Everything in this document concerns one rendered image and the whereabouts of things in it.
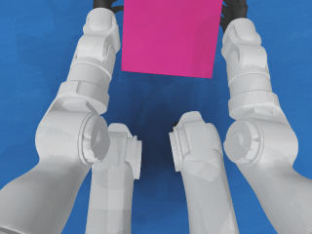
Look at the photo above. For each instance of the robot left forearm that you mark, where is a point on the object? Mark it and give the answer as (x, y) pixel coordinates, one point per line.
(91, 69)

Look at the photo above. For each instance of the robot right forearm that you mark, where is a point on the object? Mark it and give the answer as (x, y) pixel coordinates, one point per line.
(248, 74)

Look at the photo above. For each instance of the robot right hand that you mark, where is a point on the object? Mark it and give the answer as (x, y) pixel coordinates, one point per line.
(236, 9)

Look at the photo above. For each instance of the left robot upper arm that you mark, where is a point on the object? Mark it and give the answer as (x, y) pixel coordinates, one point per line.
(40, 201)

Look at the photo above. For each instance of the carton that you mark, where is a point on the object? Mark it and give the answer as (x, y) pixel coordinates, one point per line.
(170, 37)

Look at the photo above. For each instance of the right robot upper arm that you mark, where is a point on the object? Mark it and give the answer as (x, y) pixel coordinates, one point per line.
(264, 151)

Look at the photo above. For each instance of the right robot shin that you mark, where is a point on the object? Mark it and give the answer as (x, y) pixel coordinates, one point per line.
(211, 129)

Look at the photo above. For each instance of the robot left hand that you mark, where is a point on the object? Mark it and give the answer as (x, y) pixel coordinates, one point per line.
(107, 5)

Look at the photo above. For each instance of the robot left thigh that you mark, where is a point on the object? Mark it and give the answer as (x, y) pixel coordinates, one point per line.
(112, 186)

